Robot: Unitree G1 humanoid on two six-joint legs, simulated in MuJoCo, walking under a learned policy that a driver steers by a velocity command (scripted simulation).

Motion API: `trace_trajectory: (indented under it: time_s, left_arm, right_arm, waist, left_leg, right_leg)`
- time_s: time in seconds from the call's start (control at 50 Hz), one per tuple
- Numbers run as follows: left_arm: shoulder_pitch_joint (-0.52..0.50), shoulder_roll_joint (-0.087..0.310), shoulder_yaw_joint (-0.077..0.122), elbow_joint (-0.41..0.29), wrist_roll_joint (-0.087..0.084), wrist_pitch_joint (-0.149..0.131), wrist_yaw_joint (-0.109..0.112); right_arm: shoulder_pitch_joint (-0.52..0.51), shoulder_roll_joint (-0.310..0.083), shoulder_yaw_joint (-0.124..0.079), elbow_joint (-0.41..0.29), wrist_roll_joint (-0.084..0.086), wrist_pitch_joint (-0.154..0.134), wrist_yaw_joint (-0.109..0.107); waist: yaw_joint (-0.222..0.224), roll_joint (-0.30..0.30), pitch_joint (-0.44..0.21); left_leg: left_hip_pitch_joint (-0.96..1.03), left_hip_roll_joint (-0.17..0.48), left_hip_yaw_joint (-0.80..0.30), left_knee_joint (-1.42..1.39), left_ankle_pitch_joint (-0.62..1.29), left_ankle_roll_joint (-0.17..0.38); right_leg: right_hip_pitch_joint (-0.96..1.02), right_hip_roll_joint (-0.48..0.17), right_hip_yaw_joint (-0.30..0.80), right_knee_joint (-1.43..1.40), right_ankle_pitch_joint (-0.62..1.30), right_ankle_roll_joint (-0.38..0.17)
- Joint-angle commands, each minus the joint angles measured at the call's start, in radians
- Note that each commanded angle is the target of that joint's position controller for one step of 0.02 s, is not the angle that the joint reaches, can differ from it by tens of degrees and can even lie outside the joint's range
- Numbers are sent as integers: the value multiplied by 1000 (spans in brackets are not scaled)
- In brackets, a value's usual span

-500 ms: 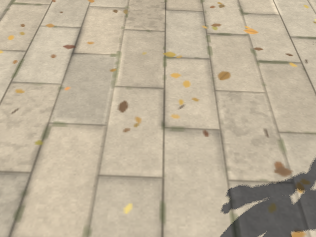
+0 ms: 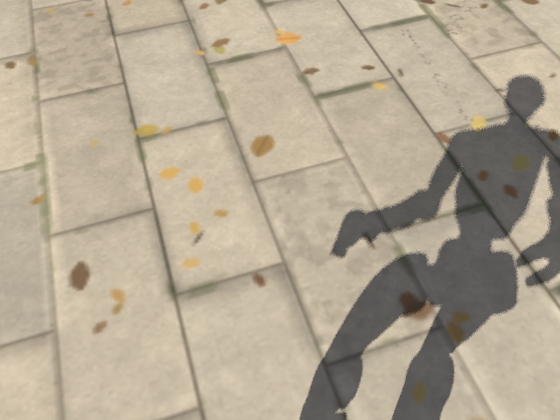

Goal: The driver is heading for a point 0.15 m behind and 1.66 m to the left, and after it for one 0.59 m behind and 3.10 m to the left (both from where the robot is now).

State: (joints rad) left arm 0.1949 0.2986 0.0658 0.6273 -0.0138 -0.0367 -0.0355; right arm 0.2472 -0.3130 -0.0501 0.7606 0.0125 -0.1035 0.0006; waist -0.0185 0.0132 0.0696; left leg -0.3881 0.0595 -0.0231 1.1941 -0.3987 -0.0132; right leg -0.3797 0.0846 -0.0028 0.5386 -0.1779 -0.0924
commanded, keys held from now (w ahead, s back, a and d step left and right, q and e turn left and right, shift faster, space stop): q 1.00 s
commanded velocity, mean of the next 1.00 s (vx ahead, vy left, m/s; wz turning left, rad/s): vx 0.10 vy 0.00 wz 0.36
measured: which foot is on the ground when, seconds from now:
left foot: up 0.00-0.34, down 0.36-0.76, up 0.78-1.00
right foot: down 0.00-0.38, up 0.40-0.74, down 0.76-1.00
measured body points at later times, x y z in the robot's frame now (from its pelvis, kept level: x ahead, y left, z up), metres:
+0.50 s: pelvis +0.19 +0.03 +0.00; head +0.23 +0.05 +0.45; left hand +0.30 +0.33 -0.11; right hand +0.37 -0.22 -0.09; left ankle +0.27 +0.13 -0.73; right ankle +0.15 -0.10 -0.65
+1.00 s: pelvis +0.23 -0.02 +0.01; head +0.27 -0.02 +0.46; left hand +0.23 +0.29 -0.08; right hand +0.50 -0.21 -0.09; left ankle +0.16 +0.11 -0.65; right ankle +0.29 -0.12 -0.73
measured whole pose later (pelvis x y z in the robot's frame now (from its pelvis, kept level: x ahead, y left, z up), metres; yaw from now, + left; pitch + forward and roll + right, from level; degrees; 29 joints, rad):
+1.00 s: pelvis +0.23 -0.02 +0.01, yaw +28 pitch +2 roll +1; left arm 0.18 0.25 0.05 0.72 0.02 0.01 0.05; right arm 0.21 -0.34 -0.10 0.63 0.02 0.07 -0.02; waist 0.02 0.04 0.03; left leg -0.52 -0.02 -0.06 1.06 -0.38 -0.10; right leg -0.25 -0.04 -0.05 0.45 -0.22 -0.01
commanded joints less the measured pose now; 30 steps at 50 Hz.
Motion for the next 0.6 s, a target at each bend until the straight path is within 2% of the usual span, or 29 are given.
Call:
trace_trajectory:
  time_s: [0.02,0.04,0.08,0.12,0.16,0.22,0.28,0.32,0.34,0.36,0.38,0.4,0.42,0.44,0.46,0.48,0.5,0.54,0.6]
  left_arm:
    - [-8,90,22,-62,24,-26,13]
    - [-9,92,20,-44,24,-32,16]
    - [1,108,19,-8,25,-39,24]
    - [-6,105,14,16,27,-36,34]
    - [9,102,10,40,33,-31,42]
    - [30,118,12,79,37,-24,46]
    - [17,134,21,100,23,0,55]
    - [0,137,25,100,7,22,69]
    - [-13,134,25,95,0,31,78]
    - [14,129,24,86,11,30,85]
    - [74,93,10,54,45,18,80]
    - [76,65,-5,50,46,14,63]
    - [61,114,5,61,18,19,50]
    - [11,111,6,52,6,30,50]
    - [-13,104,8,55,11,43,56]
    - [-27,109,13,49,18,54,65]
    - [-21,86,8,48,18,60,66]
    - [4,65,4,61,17,56,70]
    - [-4,66,3,67,16,47,71]
  right_arm:
    - [29,-134,-32,-57,-16,-8,-1]
    - [53,-111,-28,-42,-18,5,-1]
    - [52,-75,-17,-33,-18,23,-5]
    - [13,-48,-6,-37,-16,27,-3]
    - [-51,-36,0,-46,-9,23,8]
    - [-97,-50,-5,-64,1,22,25]
    - [-120,-84,-21,-99,-9,26,43]
    - [-82,-92,-29,-109,-16,29,54]
    - [-11,-106,-40,-97,-17,28,55]
    - [62,-168,-61,-93,-20,26,44]
    - [93,-258,-79,-114,-30,32,29]
    - [122,-204,-63,-120,-41,42,19]
    - [73,-157,-52,-143,-27,51,17]
    - [7,-131,-47,-160,-13,63,10]
    - [-37,-113,-40,-170,-1,77,6]
    - [-66,-114,-40,-179,1,87,-1]
    - [-85,-126,-45,-186,-8,98,-4]
    - [-76,-145,-57,-193,-20,111,-14]
    - [-69,-159,-68,-199,-10,119,-28]
  waist:
    - [-6,-54,-134]
    - [-17,-47,-138]
    - [-20,-56,-128]
    - [-8,-74,-118]
    - [30,-77,-114]
    - [56,-73,-106]
    - [55,-76,-82]
    - [31,-81,-91]
    - [-8,-67,-121]
    - [-33,15,-191]
    - [0,211,-288]
    - [-14,269,-423]
    - [-25,135,-409]
    - [-10,60,-312]
    - [6,-7,-219]
    - [24,6,-175]
    - [40,52,-153]
    - [36,113,-171]
    - [18,126,-213]
  left_leg:
    - [-213,75,-40,-42,81,-18]
    - [-176,71,-23,-71,90,-35]
    - [-153,56,-2,-154,173,-52]
    - [-129,49,8,-296,313,-49]
    - [-91,28,16,-442,471,-34]
    - [-83,8,-4,-544,526,-14]
    - [-161,-8,3,-579,356,16]
    - [-140,-34,35,-615,262,42]
    - [-45,-63,51,-689,322,67]
    - [121,-21,-43,-730,671,117]
    - [396,195,-346,-700,1104,274]
    - [551,321,-613,-767,1084,427]
    - [494,286,-544,-788,868,386]
    - [391,237,-455,-805,686,334]
    - [264,196,-391,-844,548,289]
    - [167,157,-361,-873,427,260]
    - [96,107,-329,-891,372,240]
    - [77,82,-312,-895,376,243]
    - [86,77,-334,-879,312,233]
  right_leg:
    - [260,-284,317,-259,483,-191]
    - [218,-280,260,-264,609,-191]
    - [167,-255,152,-277,729,-175]
    - [151,-213,58,-285,717,-136]
    - [167,-196,8,-292,655,-105]
    - [243,-243,8,-286,591,-99]
    - [351,-295,27,-195,625,-100]
    - [381,-303,32,-78,696,-82]
    - [362,-272,8,35,733,-51]
    - [288,-196,-37,223,625,13]
    - [3,-39,-81,560,75,99]
    - [-199,70,51,763,-492,132]
    - [-218,-6,146,826,-458,124]
    - [-250,-41,130,810,-395,124]
    - [-252,-72,115,723,-354,127]
    - [-210,-90,107,621,-306,131]
    - [-152,-75,80,532,-272,141]
    - [-94,-53,66,419,-245,163]
    - [-42,-50,82,292,-175,174]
